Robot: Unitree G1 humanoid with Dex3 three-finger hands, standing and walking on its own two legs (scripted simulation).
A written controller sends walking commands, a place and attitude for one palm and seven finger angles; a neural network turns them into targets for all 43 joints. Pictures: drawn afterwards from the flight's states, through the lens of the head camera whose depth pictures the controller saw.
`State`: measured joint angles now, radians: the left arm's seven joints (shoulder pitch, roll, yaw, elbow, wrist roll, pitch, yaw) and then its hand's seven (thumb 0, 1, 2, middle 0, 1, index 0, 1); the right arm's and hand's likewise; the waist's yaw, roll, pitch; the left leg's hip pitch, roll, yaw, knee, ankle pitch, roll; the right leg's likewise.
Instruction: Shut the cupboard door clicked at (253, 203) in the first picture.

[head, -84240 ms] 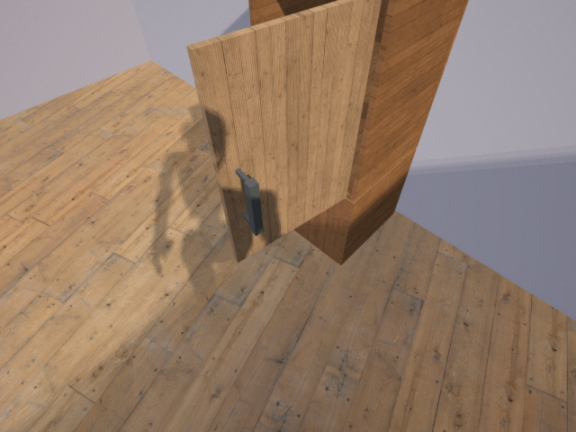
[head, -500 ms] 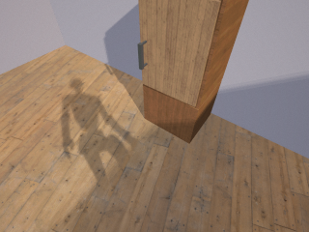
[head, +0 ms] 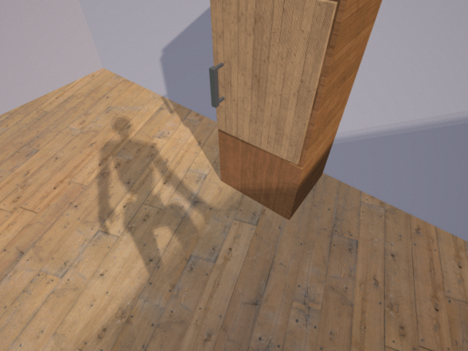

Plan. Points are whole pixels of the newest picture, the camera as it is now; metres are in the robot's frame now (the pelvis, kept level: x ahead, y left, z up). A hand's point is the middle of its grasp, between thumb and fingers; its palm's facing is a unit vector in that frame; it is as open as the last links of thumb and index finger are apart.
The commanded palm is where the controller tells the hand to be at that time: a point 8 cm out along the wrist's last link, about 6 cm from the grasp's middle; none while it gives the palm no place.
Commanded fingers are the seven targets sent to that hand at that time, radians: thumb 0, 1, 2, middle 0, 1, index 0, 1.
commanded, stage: walk to a spot facing it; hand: left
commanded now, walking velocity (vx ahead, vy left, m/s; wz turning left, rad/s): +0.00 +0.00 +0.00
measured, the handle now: (217, 85) +1.05 +0.12 -0.11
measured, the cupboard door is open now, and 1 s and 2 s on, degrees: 2 2 2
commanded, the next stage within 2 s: none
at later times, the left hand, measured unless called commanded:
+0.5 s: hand out of the picture +0.01 +0.22 -0.20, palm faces +0.18 -0.96 -0.22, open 7.4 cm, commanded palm none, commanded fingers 0.00 0.90 0.90 -0.20 -0.30 -0.20 -0.30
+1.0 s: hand out of the picture -0.07 +0.20 -0.16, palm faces +0.50 -0.82 -0.27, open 7.4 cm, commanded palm none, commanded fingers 0.00 0.90 0.90 -0.20 -0.30 -0.20 -0.30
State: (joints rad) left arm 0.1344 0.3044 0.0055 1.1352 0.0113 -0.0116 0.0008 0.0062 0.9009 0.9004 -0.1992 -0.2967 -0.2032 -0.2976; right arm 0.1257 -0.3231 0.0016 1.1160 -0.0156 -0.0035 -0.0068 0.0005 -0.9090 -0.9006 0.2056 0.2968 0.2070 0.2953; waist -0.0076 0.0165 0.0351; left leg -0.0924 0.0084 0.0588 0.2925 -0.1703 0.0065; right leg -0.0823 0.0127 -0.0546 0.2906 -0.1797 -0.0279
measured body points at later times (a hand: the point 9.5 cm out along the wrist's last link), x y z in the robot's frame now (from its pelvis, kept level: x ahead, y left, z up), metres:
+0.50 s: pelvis -0.01 +0.01 -0.02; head +0.02 +0.03 +0.43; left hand +0.00 +0.27 -0.18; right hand +0.05 -0.23 -0.17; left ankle -0.01 +0.14 -0.75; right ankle -0.01 -0.10 -0.75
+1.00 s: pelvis -0.01 -0.01 +0.00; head +0.02 -0.01 +0.45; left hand -0.09 +0.24 -0.14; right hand +0.18 -0.22 -0.15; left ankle -0.06 +0.13 -0.67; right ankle +0.02 -0.13 -0.75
